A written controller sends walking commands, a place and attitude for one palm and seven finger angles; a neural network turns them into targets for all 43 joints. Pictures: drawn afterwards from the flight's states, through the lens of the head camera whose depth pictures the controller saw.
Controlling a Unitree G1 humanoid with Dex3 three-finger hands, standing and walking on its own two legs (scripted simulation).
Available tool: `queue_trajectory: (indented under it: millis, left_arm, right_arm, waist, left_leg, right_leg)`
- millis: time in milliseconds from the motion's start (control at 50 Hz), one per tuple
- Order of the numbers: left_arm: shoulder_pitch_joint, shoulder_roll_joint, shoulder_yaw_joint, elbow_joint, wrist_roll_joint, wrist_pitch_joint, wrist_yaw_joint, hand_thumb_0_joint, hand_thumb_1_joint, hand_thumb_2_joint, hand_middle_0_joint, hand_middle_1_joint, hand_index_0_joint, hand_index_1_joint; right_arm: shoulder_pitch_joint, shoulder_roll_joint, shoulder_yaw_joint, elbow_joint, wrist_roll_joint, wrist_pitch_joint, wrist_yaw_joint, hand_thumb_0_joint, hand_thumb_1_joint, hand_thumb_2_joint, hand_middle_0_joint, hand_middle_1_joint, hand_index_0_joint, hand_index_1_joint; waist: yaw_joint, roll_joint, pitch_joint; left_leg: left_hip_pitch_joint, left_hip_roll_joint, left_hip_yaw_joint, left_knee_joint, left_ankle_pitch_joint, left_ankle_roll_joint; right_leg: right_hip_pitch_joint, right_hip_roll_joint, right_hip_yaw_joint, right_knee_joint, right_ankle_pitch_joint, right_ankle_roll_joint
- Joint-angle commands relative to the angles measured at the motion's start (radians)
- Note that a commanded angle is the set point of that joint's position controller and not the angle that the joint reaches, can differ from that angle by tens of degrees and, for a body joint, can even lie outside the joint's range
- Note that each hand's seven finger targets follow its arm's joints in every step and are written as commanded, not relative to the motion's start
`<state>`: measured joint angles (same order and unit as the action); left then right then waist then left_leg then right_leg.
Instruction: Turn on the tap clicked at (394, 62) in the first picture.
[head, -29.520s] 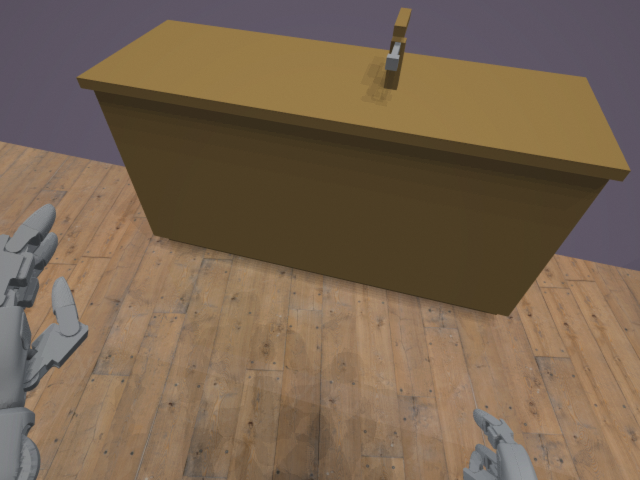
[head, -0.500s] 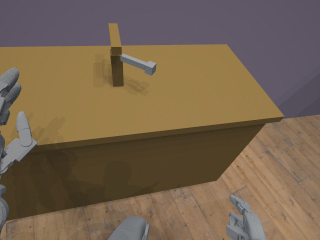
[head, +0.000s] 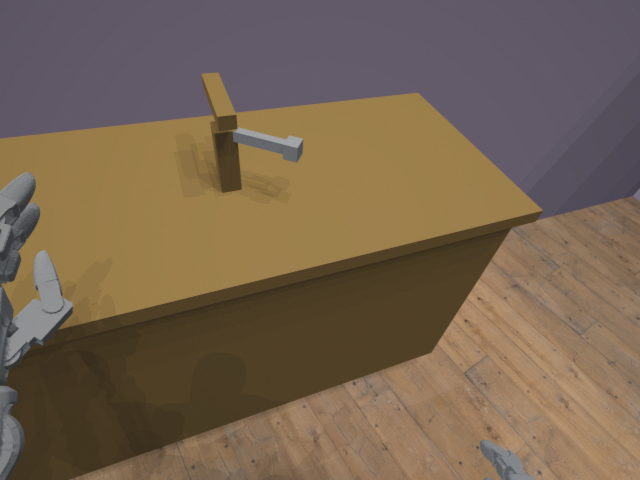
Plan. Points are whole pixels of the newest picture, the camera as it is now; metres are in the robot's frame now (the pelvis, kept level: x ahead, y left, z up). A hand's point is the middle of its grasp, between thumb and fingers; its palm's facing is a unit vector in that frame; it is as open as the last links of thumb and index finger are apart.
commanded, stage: come to a stop and stand still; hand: left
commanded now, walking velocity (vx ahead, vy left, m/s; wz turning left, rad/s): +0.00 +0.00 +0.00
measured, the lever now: (293, 149) +0.57 +0.09 +0.11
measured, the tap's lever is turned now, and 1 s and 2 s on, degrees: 52 52 52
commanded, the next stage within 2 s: look again from close up in 0.60 s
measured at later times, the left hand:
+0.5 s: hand (81, 274) +0.25 +0.25 +0.18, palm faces +0.41 -0.83 -0.39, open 7.4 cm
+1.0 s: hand (78, 275) +0.25 +0.25 +0.18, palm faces +0.41 -0.83 -0.39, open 7.4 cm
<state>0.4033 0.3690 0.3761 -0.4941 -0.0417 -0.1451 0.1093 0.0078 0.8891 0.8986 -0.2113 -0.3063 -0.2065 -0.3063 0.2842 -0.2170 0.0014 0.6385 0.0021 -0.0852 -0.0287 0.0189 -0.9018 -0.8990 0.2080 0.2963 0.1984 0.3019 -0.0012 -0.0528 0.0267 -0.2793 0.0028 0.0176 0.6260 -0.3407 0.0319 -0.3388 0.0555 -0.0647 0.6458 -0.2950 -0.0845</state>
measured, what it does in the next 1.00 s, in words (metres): stands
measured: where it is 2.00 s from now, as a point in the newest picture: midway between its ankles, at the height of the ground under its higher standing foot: outside the picture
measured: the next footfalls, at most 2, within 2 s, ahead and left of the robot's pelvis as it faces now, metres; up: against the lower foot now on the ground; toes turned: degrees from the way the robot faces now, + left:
left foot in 1.64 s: +0.15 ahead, +0.11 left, +0.00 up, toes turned +5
right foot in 1.86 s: +0.22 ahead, -0.19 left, +0.00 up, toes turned -3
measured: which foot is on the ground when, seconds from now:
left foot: down 0.00-1.00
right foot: down 0.00-1.00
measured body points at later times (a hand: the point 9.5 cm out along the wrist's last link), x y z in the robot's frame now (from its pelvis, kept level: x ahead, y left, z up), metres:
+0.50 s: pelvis +0.04 +0.00 +0.02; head +0.06 +0.00 +0.47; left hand +0.22 +0.29 +0.20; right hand +0.23 -0.21 -0.06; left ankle +0.02 +0.11 -0.72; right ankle +0.06 -0.08 -0.72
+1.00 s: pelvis +0.04 +0.00 +0.02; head +0.05 +0.00 +0.47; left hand +0.22 +0.29 +0.20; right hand +0.21 -0.22 -0.07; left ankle +0.02 +0.11 -0.72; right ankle +0.06 -0.08 -0.72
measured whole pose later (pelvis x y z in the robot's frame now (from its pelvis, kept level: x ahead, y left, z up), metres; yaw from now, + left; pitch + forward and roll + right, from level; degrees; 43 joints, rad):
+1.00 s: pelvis +0.04 +0.00 +0.02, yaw +1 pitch -1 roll +0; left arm 0.45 0.35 0.32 -0.44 -0.05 -0.15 0.14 0.01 0.89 0.90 -0.21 -0.31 -0.21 -0.31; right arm 0.22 -0.21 0.02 0.60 0.02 -0.07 -0.06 0.02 -0.90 -0.90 0.21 0.30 0.20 0.30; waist 0.01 0.01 0.03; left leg -0.17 -0.02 0.00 0.44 -0.27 0.02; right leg -0.21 0.04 -0.05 0.41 -0.19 -0.05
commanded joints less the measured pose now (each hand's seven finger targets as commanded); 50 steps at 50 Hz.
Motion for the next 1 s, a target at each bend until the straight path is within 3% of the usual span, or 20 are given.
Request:
queue_trajectory:
  millis: [0, 20, 40, 60, 100, 120, 140, 180, 200, 220, 260, 320, 400, 540, 700, 900, 980]
  left_arm:
    - [-0.11, 0.21, 0.106, -0.256, 0.0, -0.105, 0.021, 0.0, 0.9, 0.9, -0.2, -0.3, -0.2, -0.3]
    - [-0.112, 0.21, 0.112, -0.274, 0.005, -0.103, 0.019, 0.0, 0.9, 0.9, -0.2, -0.3, -0.2, -0.3]
    - [-0.088, 0.216, 0.122, -0.276, 0.013, -0.107, 0.021, 0.0, 0.9, 0.9, -0.2, -0.3, -0.2, -0.3]
    - [-0.066, 0.237, 0.15, -0.276, 0.018, -0.113, 0.024, 0.0, 0.9, 0.9, -0.2, -0.3, -0.2, -0.3]
    - [-0.018, 0.198, 0.139, -0.183, 0.016, -0.113, 0.022, 0.0, 0.9, 0.9, -0.2, -0.3, -0.2, -0.3]
    - [-0.015, 0.197, 0.141, -0.146, 0.011, -0.114, 0.019, 0.0, 0.9, 0.9, -0.2, -0.3, -0.2, -0.3]
    - [-0.022, 0.189, 0.136, -0.116, 0.006, -0.114, 0.017, 0.0, 0.9, 0.9, -0.2, -0.3, -0.2, -0.3]
    - [0.004, 0.149, 0.099, -0.062, -0.006, -0.098, 0.008, 0.0, 0.9, 0.9, -0.2, -0.3, -0.2, -0.3]
    - [-0.009, 0.141, 0.079, -0.078, -0.01, -0.093, 0.008, 0.0, 0.9, 0.9, -0.2, -0.3, -0.2, -0.3]
    - [-0.035, 0.139, 0.066, -0.096, -0.011, -0.091, 0.011, 0.0, 0.9, 0.9, -0.2, -0.3, -0.2, -0.3]
    - [-0.08, 0.151, 0.062, -0.143, -0.007, -0.089, 0.02, 0.0, 0.9, 0.9, -0.2, -0.3, -0.2, -0.3]
    - [-0.094, 0.159, 0.065, -0.166, -0.003, -0.088, 0.034, 0.0, 0.9, 0.9, -0.2, -0.3, -0.2, -0.3]
    - [-0.07, 0.171, 0.079, -0.201, -0.005, -0.083, 0.045, 0.0, 0.9, 0.9, -0.2, -0.3, -0.2, -0.3]
    - [-0.003, 0.156, 0.084, -0.165, -0.019, -0.08, 0.047, 0.0, 0.9, 0.9, -0.2, -0.3, -0.2, -0.3]
    - [-0.039, 0.144, 0.055, -0.156, -0.016, -0.072, 0.05, 0.0, 0.9, 0.9, -0.2, -0.3, -0.2, -0.3]
    - [-0.027, 0.155, 0.066, -0.162, -0.014, -0.075, 0.056, 0.0, 0.9, 0.9, -0.2, -0.3, -0.2, -0.3]
    - [-0.006, 0.152, 0.067, -0.15, -0.015, -0.073, 0.055, 0.0, 0.9, 0.9, -0.2, -0.3, -0.2, -0.3]
  right_arm:
    - [-0.152, -0.081, -0.036, -0.167, -0.005, -0.106, -0.003, 0.0, -0.9, -0.9, 0.2, 0.3, 0.2, 0.3]
    - [-0.153, -0.086, -0.039, -0.174, -0.01, -0.107, 0.002, 0.0, -0.9, -0.9, 0.2, 0.3, 0.2, 0.3]
    - [-0.155, -0.087, -0.034, -0.18, -0.007, -0.108, 0.004, 0.0, -0.9, -0.9, 0.2, 0.3, 0.2, 0.3]
    - [-0.162, -0.09, -0.029, -0.188, -0.002, -0.113, 0.004, 0.0, -0.9, -0.9, 0.2, 0.3, 0.2, 0.3]
    - [-0.137, -0.107, -0.038, -0.191, 0.003, -0.105, 0.003, 0.0, -0.9, -0.9, 0.2, 0.3, 0.2, 0.3]
    - [-0.132, -0.107, -0.042, -0.193, 0.005, -0.102, 0.003, 0.0, -0.9, -0.9, 0.2, 0.3, 0.2, 0.3]
    - [-0.128, -0.111, -0.046, -0.194, 0.004, -0.099, 0.0, 0.0, -0.9, -0.9, 0.2, 0.3, 0.2, 0.3]
    - [-0.109, -0.111, -0.053, -0.182, 0.011, -0.098, -0.002, 0.0, -0.9, -0.9, 0.2, 0.3, 0.2, 0.3]
    - [-0.106, -0.109, -0.052, -0.18, 0.013, -0.092, -0.002, 0.0, -0.9, -0.9, 0.2, 0.3, 0.2, 0.3]
    - [-0.113, -0.105, -0.043, -0.181, 0.012, -0.089, -0.004, 0.0, -0.9, -0.9, 0.2, 0.3, 0.2, 0.3]
    - [-0.136, -0.1, -0.03, -0.179, 0.007, -0.089, -0.012, 0.0, -0.9, -0.9, 0.2, 0.3, 0.2, 0.3]
    - [-0.166, -0.102, -0.024, -0.189, 0.005, -0.081, -0.024, 0.0, -0.9, -0.9, 0.2, 0.3, 0.2, 0.3]
    - [-0.177, -0.099, -0.027, -0.204, 0.011, -0.068, -0.025, 0.0, -0.9, -0.9, 0.2, 0.3, 0.2, 0.3]
    - [-0.17, -0.105, -0.031, -0.211, 0.012, -0.044, -0.025, 0.0, -0.9, -0.9, 0.2, 0.3, 0.2, 0.3]
    - [-0.175, -0.111, -0.03, -0.211, 0.013, -0.036, -0.037, 0.0, -0.9, -0.9, 0.2, 0.3, 0.2, 0.3]
    - [-0.176, -0.11, -0.028, -0.207, 0.012, -0.041, -0.035, 0.0, -0.9, -0.9, 0.2, 0.3, 0.2, 0.3]
    - [-0.171, -0.112, -0.031, -0.203, 0.012, -0.042, -0.034, 0.0, -0.9, -0.9, 0.2, 0.3, 0.2, 0.3]
  waist:
    - [-0.003, 0.347, -0.033]
    - [-0.003, 0.32, 0.007]
    - [0.012, 0.256, 0.009]
    - [0.024, 0.212, -0.017]
    - [0.02, 0.169, -0.054]
    - [0.014, 0.111, -0.063]
    - [0.006, 0.077, -0.057]
    - [0.005, -0.006, -0.046]
    - [0.005, -0.024, -0.061]
    - [0.005, -0.016, -0.066]
    - [0.007, 0.03, -0.091]
    - [0.02, 0.114, -0.138]
    - [0.025, 0.124, -0.167]
    - [0.016, 0.087, -0.149]
    - [0.016, 0.093, -0.138]
    - [0.019, 0.101, -0.116]
    - [0.018, 0.073, -0.124]
  left_leg:
    - [0.121, 0.27, -0.459, -0.436, 0.025, 0.103]
    - [0.085, 0.268, -0.441, -0.433, 0.05, 0.101]
    - [0.063, 0.253, -0.364, -0.394, 0.122, 0.1]
    - [0.051, 0.219, -0.274, -0.355, 0.182, 0.078]
    - [-0.075, 0.157, -0.171, -0.276, 0.091, 0.047]
    - [-0.107, 0.122, -0.136, -0.239, 0.041, 0.032]
    - [-0.116, 0.086, -0.105, -0.206, -0.013, 0.018]
    - [-0.056, 0.023, -0.061, -0.094, -0.034, 0.0]
    - [-0.024, 0.02, -0.063, -0.062, -0.001, -0.002]
    - [0.0, 0.022, -0.062, -0.066, 0.023, -0.003]
    - [0.079, 0.039, -0.067, -0.164, 0.122, 0.0]
    - [0.137, 0.101, -0.131, -0.242, 0.347, 0.002]
    - [0.14, 0.096, -0.102, -0.198, 0.493, -0.018]
    - [0.098, 0.078, -0.093, -0.206, 0.338, -0.017]
    - [0.098, 0.084, -0.103, -0.231, 0.307, -0.01]
    - [0.057, 0.08, -0.113, -0.257, 0.229, -0.005]
    - [0.057, 0.079, -0.109, -0.246, 0.227, -0.004]
  right_leg:
    - [-0.151, -0.017, 0.084, 0.239, -0.184, 0.064]
    - [-0.132, -0.041, 0.101, 0.196, -0.14, 0.064]
    - [-0.067, -0.062, 0.092, 0.08, -0.106, 0.064]
    - [0.024, -0.054, 0.056, -0.035, -0.08, 0.069]
    - [0.259, -0.047, 0.044, -0.22, 0.04, 0.067]
    - [0.306, -0.068, 0.085, -0.261, 0.062, 0.056]
    - [0.285, -0.102, 0.149, -0.288, 0.042, 0.034]
    - [0.136, -0.195, 0.328, -0.364, -0.103, -0.017]
    - [0.104, -0.232, 0.369, -0.385, -0.125, -0.041]
    - [0.087, -0.248, 0.372, -0.389, -0.109, -0.048]
    - [0.098, -0.21, 0.288, -0.323, 0.033, -0.023]
    - [0.166, -0.116, 0.144, -0.208, 0.24, 0.044]
    - [0.24, -0.126, 0.119, -0.194, 0.391, 0.043]
    - [0.242, -0.149, 0.171, -0.249, 0.348, 0.032]
    - [0.23, -0.148, 0.167, -0.261, 0.309, 0.038]
    - [0.241, -0.15, 0.164, -0.289, 0.223, 0.04]
    - [0.249, -0.157, 0.169, -0.298, 0.228, 0.039]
